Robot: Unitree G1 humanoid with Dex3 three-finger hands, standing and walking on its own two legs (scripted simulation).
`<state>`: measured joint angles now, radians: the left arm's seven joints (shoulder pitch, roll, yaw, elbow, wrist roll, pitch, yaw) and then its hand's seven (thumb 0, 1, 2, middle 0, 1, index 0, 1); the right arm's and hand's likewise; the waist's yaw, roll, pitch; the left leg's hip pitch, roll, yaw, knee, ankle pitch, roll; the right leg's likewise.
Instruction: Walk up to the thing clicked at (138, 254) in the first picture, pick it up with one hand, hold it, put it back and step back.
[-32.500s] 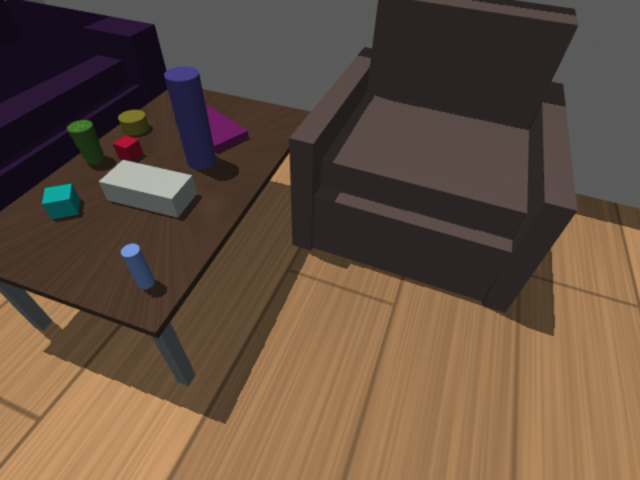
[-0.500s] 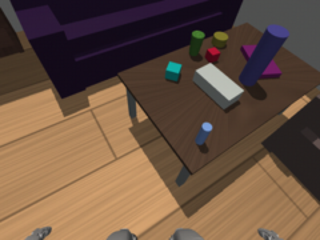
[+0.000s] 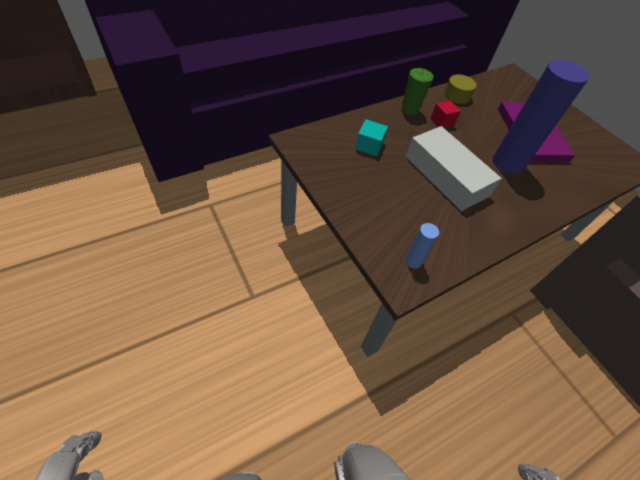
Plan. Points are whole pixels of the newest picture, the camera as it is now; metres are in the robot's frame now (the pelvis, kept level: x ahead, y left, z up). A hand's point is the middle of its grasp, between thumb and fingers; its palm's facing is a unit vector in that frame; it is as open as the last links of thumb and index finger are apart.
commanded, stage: step back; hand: right
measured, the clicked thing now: (421, 246) +0.63 -0.26 -0.28
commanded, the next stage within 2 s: none
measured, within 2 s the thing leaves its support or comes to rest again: neither
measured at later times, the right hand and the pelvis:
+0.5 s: hand out of the picture -0.06 -0.31 -0.15, palm faces +0.02 +0.92 -0.39, open 7.3 cm; pelvis -0.14 -0.03 +0.00, yaw -3 degrees
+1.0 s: hand out of the picture -0.19 -0.34 -0.14, palm faces +0.03 +0.90 -0.43, open 7.3 cm; pelvis -0.32 -0.06 -0.01, yaw -4 degrees
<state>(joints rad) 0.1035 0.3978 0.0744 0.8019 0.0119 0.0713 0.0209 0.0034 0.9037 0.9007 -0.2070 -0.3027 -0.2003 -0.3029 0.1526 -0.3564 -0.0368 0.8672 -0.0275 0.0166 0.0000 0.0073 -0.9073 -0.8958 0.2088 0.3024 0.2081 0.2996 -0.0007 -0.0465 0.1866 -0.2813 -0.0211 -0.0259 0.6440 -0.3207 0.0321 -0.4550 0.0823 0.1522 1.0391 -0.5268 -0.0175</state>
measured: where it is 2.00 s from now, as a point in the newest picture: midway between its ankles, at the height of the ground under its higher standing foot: outside the picture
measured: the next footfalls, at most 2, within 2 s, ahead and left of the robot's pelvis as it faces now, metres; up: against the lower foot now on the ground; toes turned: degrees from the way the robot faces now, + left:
right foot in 0.30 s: -0.10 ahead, -0.15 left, +0.00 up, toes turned -2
left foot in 0.62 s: -0.14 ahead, +0.09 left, +0.00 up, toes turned -2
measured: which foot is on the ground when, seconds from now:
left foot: down 0.00-0.32, up 0.34-0.60, down 0.62-0.98, up 1.00-1.00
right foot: up 0.00-0.28, down 0.30-0.64, up 0.66-0.94, down 0.96-1.00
